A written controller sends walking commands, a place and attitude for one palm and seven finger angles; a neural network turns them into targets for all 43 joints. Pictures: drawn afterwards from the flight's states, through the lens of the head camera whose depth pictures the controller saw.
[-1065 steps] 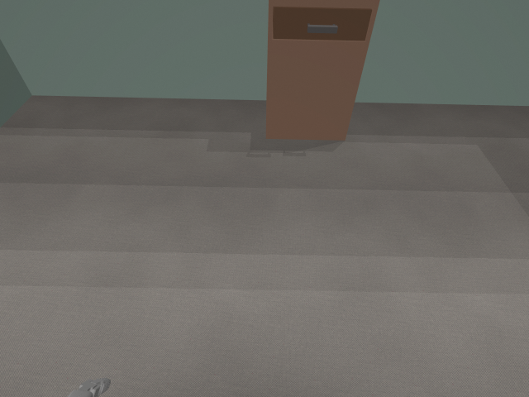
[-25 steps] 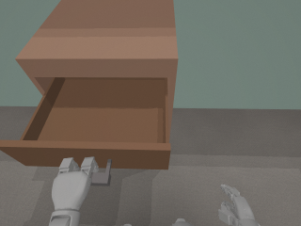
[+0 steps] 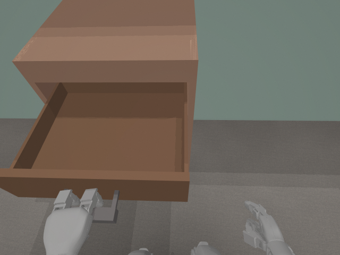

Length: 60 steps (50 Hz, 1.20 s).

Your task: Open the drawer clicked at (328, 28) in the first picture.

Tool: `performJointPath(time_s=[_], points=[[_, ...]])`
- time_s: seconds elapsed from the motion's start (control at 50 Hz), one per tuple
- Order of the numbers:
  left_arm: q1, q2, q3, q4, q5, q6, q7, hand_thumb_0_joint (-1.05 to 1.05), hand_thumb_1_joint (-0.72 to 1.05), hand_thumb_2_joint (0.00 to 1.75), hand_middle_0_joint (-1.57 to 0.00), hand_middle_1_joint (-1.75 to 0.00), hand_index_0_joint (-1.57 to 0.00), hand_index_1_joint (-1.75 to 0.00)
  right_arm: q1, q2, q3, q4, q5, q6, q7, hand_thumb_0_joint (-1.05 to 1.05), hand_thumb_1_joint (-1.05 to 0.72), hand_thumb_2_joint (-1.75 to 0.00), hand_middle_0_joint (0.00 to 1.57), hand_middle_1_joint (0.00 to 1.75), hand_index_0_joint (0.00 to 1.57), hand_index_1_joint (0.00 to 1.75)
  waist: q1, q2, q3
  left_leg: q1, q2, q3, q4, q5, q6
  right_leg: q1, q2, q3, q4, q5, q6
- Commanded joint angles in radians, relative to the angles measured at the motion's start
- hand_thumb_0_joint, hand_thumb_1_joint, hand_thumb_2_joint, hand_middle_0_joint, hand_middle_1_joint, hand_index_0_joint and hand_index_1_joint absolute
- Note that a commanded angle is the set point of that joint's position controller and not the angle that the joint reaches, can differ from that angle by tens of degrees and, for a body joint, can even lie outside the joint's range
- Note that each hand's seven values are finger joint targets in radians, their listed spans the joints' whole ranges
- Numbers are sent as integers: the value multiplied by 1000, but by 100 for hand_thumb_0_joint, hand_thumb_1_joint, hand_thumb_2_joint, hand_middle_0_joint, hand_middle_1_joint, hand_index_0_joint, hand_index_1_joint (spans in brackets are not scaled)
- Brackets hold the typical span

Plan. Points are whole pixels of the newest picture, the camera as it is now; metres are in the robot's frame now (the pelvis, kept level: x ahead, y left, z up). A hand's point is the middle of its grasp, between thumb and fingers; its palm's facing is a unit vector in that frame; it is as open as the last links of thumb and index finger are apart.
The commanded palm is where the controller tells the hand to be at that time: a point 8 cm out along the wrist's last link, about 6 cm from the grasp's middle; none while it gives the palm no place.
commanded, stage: pull the drawer open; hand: left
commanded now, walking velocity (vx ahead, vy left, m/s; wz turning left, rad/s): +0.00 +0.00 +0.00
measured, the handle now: (88, 204) +0.24 +0.21 -0.01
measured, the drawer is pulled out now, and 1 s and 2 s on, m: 0.30 0.30 0.30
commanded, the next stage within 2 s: open the thumb to release the handle in 0.14 s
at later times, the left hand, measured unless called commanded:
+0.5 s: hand (81, 229) +0.18 +0.22 -0.02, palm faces +0.00 -0.08 -1.00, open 7.3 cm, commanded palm +0.15 +0.23 +0.02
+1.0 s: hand (80, 232) +0.18 +0.21 -0.03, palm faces +0.02 -0.08 -1.00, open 13.7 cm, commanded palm +0.15 +0.23 +0.02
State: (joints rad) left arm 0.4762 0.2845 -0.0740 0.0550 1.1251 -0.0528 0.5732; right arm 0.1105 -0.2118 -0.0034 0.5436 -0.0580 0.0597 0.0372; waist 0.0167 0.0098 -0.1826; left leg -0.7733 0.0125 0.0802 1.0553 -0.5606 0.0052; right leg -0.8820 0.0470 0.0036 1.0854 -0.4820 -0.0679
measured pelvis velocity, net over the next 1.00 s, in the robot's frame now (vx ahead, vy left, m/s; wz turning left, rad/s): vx -0.02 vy -0.01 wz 0.03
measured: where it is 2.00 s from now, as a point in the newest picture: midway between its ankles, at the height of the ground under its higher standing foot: outside the picture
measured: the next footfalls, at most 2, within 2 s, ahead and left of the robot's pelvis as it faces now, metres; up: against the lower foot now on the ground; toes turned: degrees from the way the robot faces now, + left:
none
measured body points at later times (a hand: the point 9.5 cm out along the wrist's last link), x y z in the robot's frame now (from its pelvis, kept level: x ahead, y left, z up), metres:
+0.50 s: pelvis -0.01 -0.01 +0.00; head +0.06 -0.04 +0.44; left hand +0.18 +0.22 +0.03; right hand +0.20 -0.23 -0.11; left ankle -0.03 +0.12 -0.66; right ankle +0.02 -0.08 -0.66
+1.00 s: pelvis -0.02 -0.01 +0.00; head +0.03 -0.04 +0.45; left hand +0.17 +0.22 +0.03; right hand +0.18 -0.24 -0.11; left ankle -0.03 +0.12 -0.66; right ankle +0.02 -0.08 -0.66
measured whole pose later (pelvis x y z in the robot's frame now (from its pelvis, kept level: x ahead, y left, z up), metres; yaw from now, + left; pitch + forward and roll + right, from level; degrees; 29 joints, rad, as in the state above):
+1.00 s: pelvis -0.02 -0.01 +0.00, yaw +2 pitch +15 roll +2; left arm 0.35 0.28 -0.09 0.16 1.12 -0.04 0.61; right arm 0.12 -0.23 -0.03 0.60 -0.04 0.06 -0.02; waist 0.03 0.03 -0.17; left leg -0.81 0.00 0.05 1.05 -0.51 0.00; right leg -0.90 0.03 -0.03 1.07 -0.44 -0.07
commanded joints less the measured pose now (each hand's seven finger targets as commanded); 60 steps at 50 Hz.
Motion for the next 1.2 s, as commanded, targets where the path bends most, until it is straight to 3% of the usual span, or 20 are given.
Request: performJointPath(time_s=[0.0, 0.08, 0.2, 0.22, 0.24, 0.3, 0.38, 0.5, 0.52, 0.62, 0.78, 0.8, 0.82, 0.88, 0.92, 0.98, 1.06, 1.18], points=[[189, 162, 144, -182, -18, 4, 69, 0, 90, 90, -40, -135, -40, -135, -87, -107, -41, -151, -2, -51, -13, 0, -90, -90, 20, 30, 20, 30, 72, -19, -195, 51, -64, -63, -103, 339, 8, 260, -16, 103, -165, 431, 3], [164, 158, 142, -188, -12, 4, 75, 0, 90, 90, -40, -135, -40, -135, -85, -110, -46, -150, -4, -51, -16, 0, -90, -90, 20, 30, 20, 30, 67, 5, -211, 60, -61, -65, -99, 352, 8, 250, -14, 95, -160, 439, 1], [197, 155, 140, -193, -21, 3, 77, 0, 90, 90, -40, -135, -40, -135, -75, -110, -47, -147, -7, -54, -17, 0, -90, -90, 20, 30, 20, 30, 68, -18, -242, 66, -62, -61, -93, 375, 7, 269, -18, 99, -149, 487, 5], [-79, 192, 146, -188, 3, 8, 90, 0, 90, 90, -40, -135, -40, -135, -78, -127, -57, -108, -9, -45, -27, 0, -90, -90, 20, 30, 20, 30, 4, -30, -219, 55, -57, -71, -67, 335, 9, 189, -23, 113, -151, 451, 11], [-56, 177, 161, -171, 9, 8, 101, 0, 83, 87, -40, -134, -40, -134, -68, -117, -61, -115, -13, -50, -34, 0, -90, -90, 20, 30, 20, 30, 30, -23, -234, 44, -59, -64, -70, 315, 12, 219, -25, 95, -151, 421, 16], [13, 176, 170, -126, -4, 9, 105, 0, 62, 78, -38, -132, -38, -132, -68, -112, -57, -113, -9, -60, -41, 0, -90, -90, 20, 30, 20, 30, 44, -29, -250, 46, -63, -61, -76, 325, 11, 251, -25, 104, -154, 458, 13], [17, 176, 162, -132, -27, 26, 95, 0, 34, 66, -36, -129, -36, -129, -76, -115, -58, -113, 0, -54, -48, 0, -90, -90, 20, 30, 20, 30, 43, -46, -264, 44, -66, -57, -92, 322, 11, 299, -32, 106, -174, 487, 17], [1, 185, 161, -83, -25, 32, 83, 0, -8, 48, -33, -124, -33, -124, -96, -109, -49, -109, 11, -46, -56, 0, -90, -90, 20, 30, 20, 30, 47, -74, -194, 3, -68, -50, -113, 239, 14, 298, -39, 118, -218, 365, 24], [-19, 186, 160, -76, -23, 31, 81, 0, -15, 45, -32, -124, -32, -124, -99, -111, -51, -107, 14, -46, -58, 0, -90, -90, 20, 30, 20, 30, 42, -70, -169, -5, -69, -53, -113, 224, 15, 286, -36, 127, -227, 340, 23], [-46, 184, 149, -72, -19, 31, 79, 0, -50, 30, -30, -120, -30, -120, -102, -108, -50, -110, 15, -45, -60, 0, -90, -90, 20, 30, 20, 30, 45, -27, -172, 12, -67, -51, -122, 202, 16, 269, -37, 116, -240, 259, 20], [-72, 204, 170, -48, -29, 27, 72, 0, -50, 30, -30, -120, -30, -120, -107, -111, -51, -109, 19, -44, -66, 0, -90, -90, 20, 30, 20, 30, 44, -45, -158, -10, -66, -53, -129, 167, 17, 268, -41, 131, -267, 183, 19], [-86, 192, 151, -46, -26, 30, 72, 0, -50, 30, -30, -120, -30, -120, -110, -111, -50, -111, 19, -42, -66, 0, -90, -90, 20, 30, 20, 30, 43, -41, -150, -14, -68, -49, -129, 156, 18, 257, -43, 132, -270, 156, 22], [-101, 109, 61, -27, -24, 36, 63, 0, -50, 30, -30, -120, -30, -120, -108, -108, -51, -107, 14, -48, -60, 0, -90, -90, 20, 30, 20, 30, 21, -36, -126, -8, -65, -54, -128, 147, 19, 221, -42, 115, -267, 145, 21], [-120, 167, 120, -38, -22, 30, 68, 0, -50, 30, -30, -120, -30, -120, -100, -116, -57, -106, 14, -52, -62, 0, -90, -90, 20, 30, 20, 30, 32, -47, -170, 1, -59, -56, -125, 168, 19, 231, -38, 99, -251, 172, 19], [-152, 150, 92, -46, -15, 36, 69, 0, -50, 30, -30, -120, -30, -120, -96, -116, -57, -105, 14, -51, -61, 0, -90, -90, 20, 30, 20, 30, 24, -50, -188, 1, -60, -54, -122, 165, 20, 229, -42, 97, -244, 176, 23], [-174, 175, 116, -28, -10, 40, 73, 0, -50, 30, -30, -120, -30, -120, -95, -118, -57, -99, 16, -52, -67, 0, -90, -90, 20, 30, 20, 30, 24, -56, -191, -1, -58, -55, -121, 164, 20, 227, -41, 98, -246, 175, 22], [-289, 154, 73, -18, -4, 53, 72, 0, -50, 30, -30, -120, -30, -120, -93, -119, -58, -85, 18, -54, -73, 0, -90, -90, 20, 30, 20, 30, 2, -42, -175, 17, -56, -58, -123, 142, 23, 188, -40, 83, -254, 118, 25], [-296, 172, 81, -54, -21, 71, 65, 0, -50, 30, -30, -120, -30, -120, -88, -121, -57, -98, 24, -54, -78, 0, -90, -90, 20, 30, 20, 30, 13, -27, -220, 68, -53, -59, -152, 174, 24, 232, -36, 62, -262, 151, 23]])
